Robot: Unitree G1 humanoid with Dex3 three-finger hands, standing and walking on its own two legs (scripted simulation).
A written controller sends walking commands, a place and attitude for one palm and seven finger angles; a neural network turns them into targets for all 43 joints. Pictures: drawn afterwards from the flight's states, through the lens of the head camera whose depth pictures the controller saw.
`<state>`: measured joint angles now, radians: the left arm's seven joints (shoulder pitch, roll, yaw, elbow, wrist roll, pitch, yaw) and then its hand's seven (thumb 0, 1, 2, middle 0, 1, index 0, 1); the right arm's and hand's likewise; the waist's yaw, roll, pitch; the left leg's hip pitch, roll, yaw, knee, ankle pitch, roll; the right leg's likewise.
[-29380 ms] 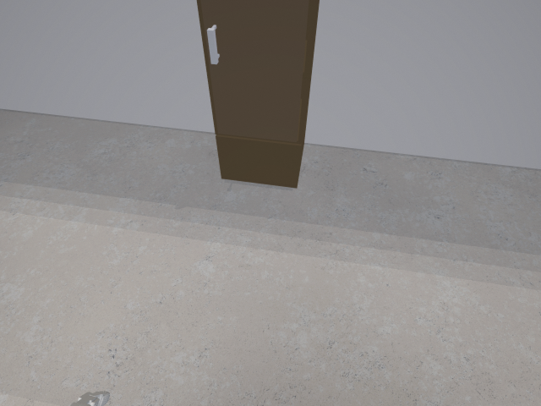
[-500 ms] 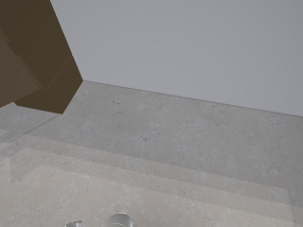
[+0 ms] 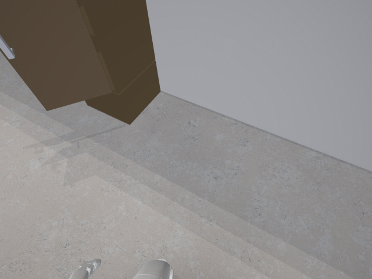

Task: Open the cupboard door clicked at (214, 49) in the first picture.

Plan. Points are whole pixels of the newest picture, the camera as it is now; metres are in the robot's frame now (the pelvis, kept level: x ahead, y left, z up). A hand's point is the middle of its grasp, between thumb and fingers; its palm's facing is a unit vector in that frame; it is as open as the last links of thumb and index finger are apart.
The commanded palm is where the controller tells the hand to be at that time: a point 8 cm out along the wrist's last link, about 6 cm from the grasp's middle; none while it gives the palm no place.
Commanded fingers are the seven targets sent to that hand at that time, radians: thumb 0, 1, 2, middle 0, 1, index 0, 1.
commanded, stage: turn to face it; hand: left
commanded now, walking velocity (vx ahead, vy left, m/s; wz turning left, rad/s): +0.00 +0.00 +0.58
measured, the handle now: (2, 41) +0.94 +0.80 -0.02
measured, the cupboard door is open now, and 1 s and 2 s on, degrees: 52 52 52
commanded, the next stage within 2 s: take the last steps up to it in 0.58 s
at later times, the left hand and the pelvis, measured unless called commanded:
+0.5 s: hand out of the picture +0.05 +0.23 -0.16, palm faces +0.26 -0.94 -0.24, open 7.4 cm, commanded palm none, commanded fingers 0.00 0.90 0.90 -0.20 -0.30 -0.20 -0.30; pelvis +0.03 +0.01 +0.01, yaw +13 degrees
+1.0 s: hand out of the picture -0.03 +0.21 -0.18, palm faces +0.45 -0.87 -0.20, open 7.3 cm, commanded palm none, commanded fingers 0.00 0.90 0.90 -0.20 -0.30 -0.20 -0.30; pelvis +0.05 +0.03 +0.00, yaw +23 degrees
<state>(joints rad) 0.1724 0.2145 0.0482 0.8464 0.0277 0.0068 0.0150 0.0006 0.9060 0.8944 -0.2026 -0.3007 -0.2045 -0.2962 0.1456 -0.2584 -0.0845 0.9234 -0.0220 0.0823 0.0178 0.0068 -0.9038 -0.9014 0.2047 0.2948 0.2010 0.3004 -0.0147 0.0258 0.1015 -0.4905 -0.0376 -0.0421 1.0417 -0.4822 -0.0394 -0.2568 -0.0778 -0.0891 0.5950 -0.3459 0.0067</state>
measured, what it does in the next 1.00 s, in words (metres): steps on the spot, turning left: left foot, then right foot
